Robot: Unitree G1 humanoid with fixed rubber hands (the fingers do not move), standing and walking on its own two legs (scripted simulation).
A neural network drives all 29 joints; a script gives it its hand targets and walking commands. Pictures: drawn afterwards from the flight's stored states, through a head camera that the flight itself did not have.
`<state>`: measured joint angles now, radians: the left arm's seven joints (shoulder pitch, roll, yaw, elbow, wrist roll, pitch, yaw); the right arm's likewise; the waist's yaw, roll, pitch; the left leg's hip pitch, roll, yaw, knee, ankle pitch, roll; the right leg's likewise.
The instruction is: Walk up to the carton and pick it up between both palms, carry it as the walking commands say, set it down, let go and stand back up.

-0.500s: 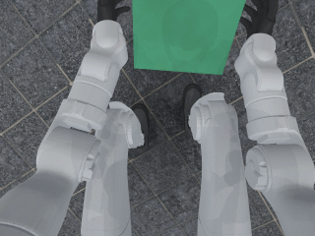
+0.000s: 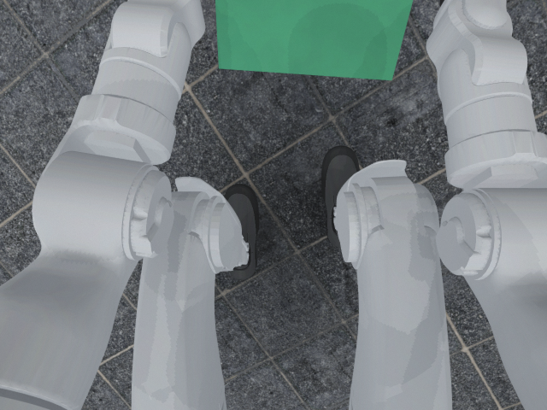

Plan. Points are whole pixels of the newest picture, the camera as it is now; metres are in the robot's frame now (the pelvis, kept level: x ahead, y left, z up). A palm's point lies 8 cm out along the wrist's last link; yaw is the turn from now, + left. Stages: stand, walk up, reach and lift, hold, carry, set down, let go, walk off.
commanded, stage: set down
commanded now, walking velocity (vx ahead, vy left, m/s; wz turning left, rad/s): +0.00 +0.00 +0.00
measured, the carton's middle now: out of the picture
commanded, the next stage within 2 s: none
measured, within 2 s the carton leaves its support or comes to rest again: rests again in 0.60 s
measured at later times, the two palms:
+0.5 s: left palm out of the picture +0.62 +0.07 -0.18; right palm out of the picture +0.57 -0.24 -0.19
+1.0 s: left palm out of the picture +0.63 +0.07 -0.20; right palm out of the picture +0.59 -0.24 -0.20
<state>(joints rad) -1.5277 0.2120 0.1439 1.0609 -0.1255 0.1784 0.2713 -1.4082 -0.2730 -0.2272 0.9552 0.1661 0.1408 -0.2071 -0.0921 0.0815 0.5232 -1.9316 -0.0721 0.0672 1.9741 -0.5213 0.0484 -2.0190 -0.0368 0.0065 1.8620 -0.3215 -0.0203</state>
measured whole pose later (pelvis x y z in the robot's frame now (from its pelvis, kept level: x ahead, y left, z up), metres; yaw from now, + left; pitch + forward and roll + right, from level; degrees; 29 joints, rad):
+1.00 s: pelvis +0.06 +0.00 -0.03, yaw +1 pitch +44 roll +0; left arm -1.49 0.16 0.37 0.90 0.07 0.15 0.06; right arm -1.44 -0.24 -0.53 0.86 -0.08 0.19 0.06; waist -0.10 0.09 0.29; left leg -2.22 -0.10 0.06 2.08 -0.63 0.05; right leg -2.31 -0.02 0.02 1.98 -0.44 0.00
